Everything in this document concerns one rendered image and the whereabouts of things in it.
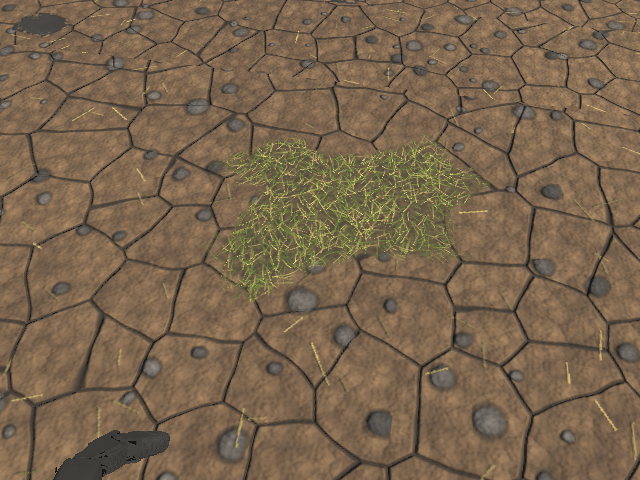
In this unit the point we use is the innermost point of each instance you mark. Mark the robot left hand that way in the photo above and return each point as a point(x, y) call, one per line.
point(111, 451)

